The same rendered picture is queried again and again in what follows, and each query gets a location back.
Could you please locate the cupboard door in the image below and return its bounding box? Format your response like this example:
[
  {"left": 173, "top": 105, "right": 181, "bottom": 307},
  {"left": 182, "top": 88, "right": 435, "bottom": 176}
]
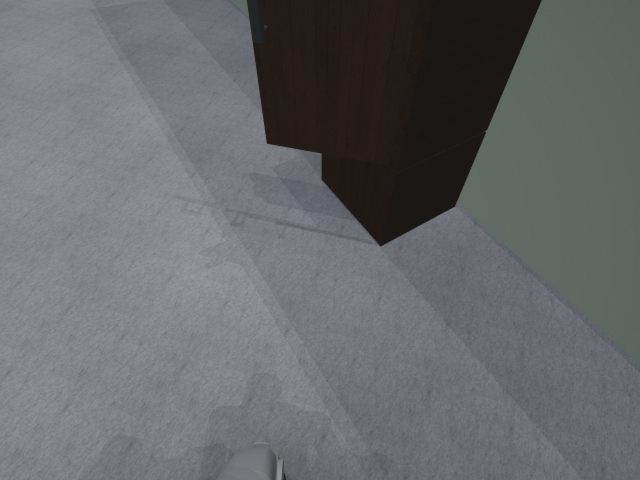
[{"left": 247, "top": 0, "right": 420, "bottom": 165}]

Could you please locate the robot left thigh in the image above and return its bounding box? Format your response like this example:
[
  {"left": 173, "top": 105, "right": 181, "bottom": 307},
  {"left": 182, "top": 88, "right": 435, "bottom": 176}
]
[{"left": 216, "top": 447, "right": 284, "bottom": 480}]

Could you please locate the handle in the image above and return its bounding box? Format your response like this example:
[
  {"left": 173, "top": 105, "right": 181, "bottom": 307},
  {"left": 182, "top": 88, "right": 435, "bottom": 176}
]
[{"left": 247, "top": 0, "right": 269, "bottom": 44}]

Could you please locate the left robot shin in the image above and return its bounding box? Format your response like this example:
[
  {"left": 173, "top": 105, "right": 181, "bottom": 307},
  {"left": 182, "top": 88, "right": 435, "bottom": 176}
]
[{"left": 252, "top": 442, "right": 272, "bottom": 450}]

